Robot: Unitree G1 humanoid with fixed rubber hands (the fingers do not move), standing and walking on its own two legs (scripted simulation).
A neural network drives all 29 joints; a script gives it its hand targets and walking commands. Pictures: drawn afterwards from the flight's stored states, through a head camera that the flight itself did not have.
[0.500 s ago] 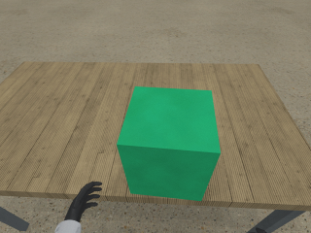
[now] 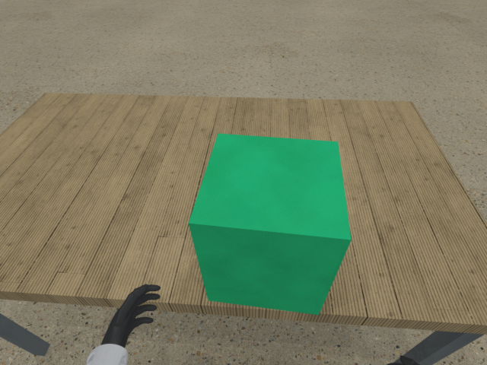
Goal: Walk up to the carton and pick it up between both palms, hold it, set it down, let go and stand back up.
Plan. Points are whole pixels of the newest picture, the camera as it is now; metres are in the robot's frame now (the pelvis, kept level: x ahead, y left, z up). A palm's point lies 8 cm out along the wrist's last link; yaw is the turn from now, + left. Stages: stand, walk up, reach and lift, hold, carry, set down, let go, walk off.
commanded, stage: stand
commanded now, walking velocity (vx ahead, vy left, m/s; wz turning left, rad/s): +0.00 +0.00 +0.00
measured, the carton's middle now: (269, 225) +0.36 -0.02 +0.03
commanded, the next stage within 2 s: none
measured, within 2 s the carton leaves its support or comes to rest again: neither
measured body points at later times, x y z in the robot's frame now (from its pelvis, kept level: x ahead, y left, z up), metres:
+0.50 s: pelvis +0.00 +0.01 +0.00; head +0.02 +0.02 +0.45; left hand +0.08 +0.27 -0.12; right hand +0.13 -0.25 -0.10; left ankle +0.03 +0.13 -0.73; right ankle +0.00 -0.11 -0.73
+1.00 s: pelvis +0.00 +0.02 +0.00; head +0.01 +0.03 +0.45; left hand +0.08 +0.29 -0.12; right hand +0.13 -0.23 -0.10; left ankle +0.03 +0.13 -0.73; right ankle +0.00 -0.11 -0.73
